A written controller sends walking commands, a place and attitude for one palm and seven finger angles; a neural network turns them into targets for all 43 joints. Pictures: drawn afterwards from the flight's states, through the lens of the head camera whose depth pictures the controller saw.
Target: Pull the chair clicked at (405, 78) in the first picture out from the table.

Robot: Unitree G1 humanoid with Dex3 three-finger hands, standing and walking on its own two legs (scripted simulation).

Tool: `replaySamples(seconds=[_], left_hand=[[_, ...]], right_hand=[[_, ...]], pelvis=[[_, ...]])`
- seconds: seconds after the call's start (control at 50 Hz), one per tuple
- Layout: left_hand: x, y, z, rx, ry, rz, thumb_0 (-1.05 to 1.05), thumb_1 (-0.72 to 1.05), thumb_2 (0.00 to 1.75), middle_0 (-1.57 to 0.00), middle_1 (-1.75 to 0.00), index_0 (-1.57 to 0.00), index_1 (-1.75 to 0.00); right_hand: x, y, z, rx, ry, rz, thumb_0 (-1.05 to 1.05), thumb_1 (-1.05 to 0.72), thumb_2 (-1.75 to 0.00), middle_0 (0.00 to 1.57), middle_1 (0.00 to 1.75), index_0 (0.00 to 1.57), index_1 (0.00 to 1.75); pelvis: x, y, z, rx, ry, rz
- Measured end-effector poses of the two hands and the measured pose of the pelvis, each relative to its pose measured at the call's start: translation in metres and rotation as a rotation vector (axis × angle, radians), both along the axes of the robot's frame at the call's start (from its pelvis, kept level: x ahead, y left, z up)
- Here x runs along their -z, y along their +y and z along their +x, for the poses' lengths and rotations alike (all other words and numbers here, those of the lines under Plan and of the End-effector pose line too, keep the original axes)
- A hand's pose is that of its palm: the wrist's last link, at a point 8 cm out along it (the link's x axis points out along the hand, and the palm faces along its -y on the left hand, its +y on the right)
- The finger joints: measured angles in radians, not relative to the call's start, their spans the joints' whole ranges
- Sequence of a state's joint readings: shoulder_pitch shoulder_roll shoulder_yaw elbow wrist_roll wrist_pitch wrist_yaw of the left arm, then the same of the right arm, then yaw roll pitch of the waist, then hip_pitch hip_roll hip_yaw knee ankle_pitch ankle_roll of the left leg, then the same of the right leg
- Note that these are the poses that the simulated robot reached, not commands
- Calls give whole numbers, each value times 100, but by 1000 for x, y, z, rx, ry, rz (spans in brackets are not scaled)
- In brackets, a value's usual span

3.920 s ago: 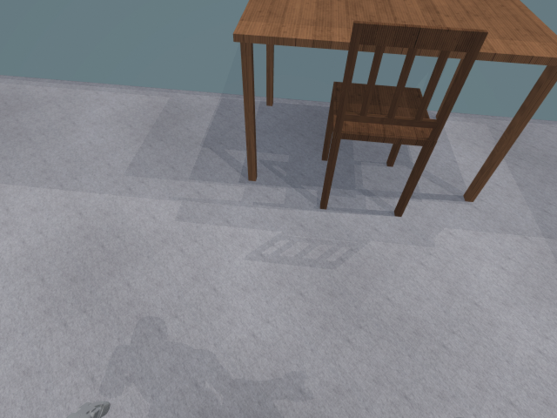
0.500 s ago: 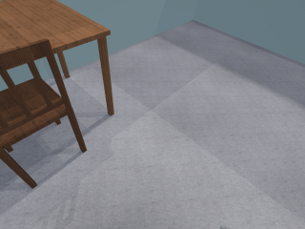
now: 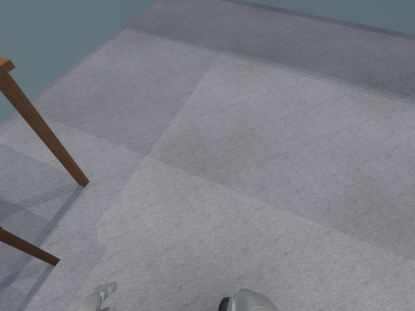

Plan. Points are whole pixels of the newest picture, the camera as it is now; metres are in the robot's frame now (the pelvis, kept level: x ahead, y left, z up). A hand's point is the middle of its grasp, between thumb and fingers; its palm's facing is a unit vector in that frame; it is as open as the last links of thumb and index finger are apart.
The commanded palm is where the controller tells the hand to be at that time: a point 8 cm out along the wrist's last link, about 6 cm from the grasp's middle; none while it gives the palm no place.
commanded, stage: turn to face it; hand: left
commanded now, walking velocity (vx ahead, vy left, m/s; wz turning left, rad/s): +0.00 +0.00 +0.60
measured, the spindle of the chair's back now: out of the picture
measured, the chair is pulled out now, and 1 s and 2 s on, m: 0.00 0.00 0.00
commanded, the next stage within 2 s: take the last steps up to it in 1.98 s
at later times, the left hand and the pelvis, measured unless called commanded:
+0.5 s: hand (105, 306) +0.15 +0.23 -0.16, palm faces +0.22 -0.96 -0.18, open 7.3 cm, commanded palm none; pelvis +0.11 +0.03 +0.02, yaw +10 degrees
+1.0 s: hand out of the picture +0.12 +0.18 -0.11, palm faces +0.46 -0.84 -0.28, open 7.4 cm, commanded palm none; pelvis +0.13 -0.04 +0.03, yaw +27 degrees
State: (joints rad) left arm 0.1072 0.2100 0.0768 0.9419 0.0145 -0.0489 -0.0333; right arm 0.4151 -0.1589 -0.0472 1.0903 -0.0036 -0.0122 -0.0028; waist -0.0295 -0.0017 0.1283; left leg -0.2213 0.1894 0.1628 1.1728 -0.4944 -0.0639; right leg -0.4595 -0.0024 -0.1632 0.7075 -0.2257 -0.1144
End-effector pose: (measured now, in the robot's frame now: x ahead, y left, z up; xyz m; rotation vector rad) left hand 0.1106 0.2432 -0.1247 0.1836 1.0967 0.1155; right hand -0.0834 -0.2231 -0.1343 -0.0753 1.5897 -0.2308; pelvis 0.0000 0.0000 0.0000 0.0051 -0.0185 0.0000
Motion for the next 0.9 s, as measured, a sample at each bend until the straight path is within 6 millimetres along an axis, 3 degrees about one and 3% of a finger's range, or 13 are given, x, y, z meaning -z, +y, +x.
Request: replaySamples(seconds=[0.16, 0.28, 0.36, 0.44, 0.54, 0.64, 0.76, 0.84, 0.9], left_hand=[[-23, -14, 36, 18, 40, 22, 0, 91, 90, -20, -30, -20, -30], [-22, -8, 54, -71, 0, -14, 0, 93, 90, -20, -30, -20, -30], [-8, 4, 51, -155, 11, -45, 0, 93, 90, -20, -30, -20, -30], [10, 22, 32, -229, 82, -57, 0, 92, 90, -20, -30, -20, -30], [1, 38, 10, -274, 170, -27, 0, 91, 90, -20, -30, -20, -30], [-14, 46, 2, -325, 176, 10, 0, 91, 90, -20, -30, -20, -30], [-26, 36, 8, -374, 119, 50, 0, 91, 90, -20, -30, -20, -30], [-31, 17, 13, -410, 47, 80, 0, 91, 90, -20, -30, -20, -30], [-38, -2, 4, -444, 24, 91, 0, 91, 90, -20, -30, -20, -30]], right_hand=[[-15, -8, 155, -46, -314, -16, 1, -91, -90, 20, 30, 20, 30], [-24, 1, 218, -128, -353, -18, 0, -94, -90, 20, 30, 20, 30], [-25, 12, 249, -214, -331, -23, 0, -94, -90, 20, 30, 20, 30], [-22, 26, 276, -282, -340, -34, 0, -93, -90, 20, 30, 20, 30], [-28, 34, 292, -315, -341, -32, 0, -92, -90, 20, 30, 20, 30], [-31, 31, 306, -352, -331, -15, 0, -91, -90, 21, 30, 21, 30], [-26, 10, 326, -400, -331, 4, 1, -91, -90, 21, 30, 21, 30], [-15, -12, 346, -442, -340, 21, 1, -91, -90, 21, 30, 21, 30], [-13, -24, 363, -484, -341, 25, 1, -91, -90, 21, 30, 21, 30]], pelvis=[[-24, -3, 49, 12, 8, -10], [-27, 5, 83, -55, -6, -29], [-21, 16, 100, -112, -12, -38], [-11, 29, 111, -156, -2, -25], [-20, 34, 115, -185, 19, -19], [-27, 29, 118, -227, 31, -24], [-26, 8, 121, -299, 35, -24], [-19, -16, 123, -359, 38, -7], [-20, -28, 124, -409, 27, 3]])
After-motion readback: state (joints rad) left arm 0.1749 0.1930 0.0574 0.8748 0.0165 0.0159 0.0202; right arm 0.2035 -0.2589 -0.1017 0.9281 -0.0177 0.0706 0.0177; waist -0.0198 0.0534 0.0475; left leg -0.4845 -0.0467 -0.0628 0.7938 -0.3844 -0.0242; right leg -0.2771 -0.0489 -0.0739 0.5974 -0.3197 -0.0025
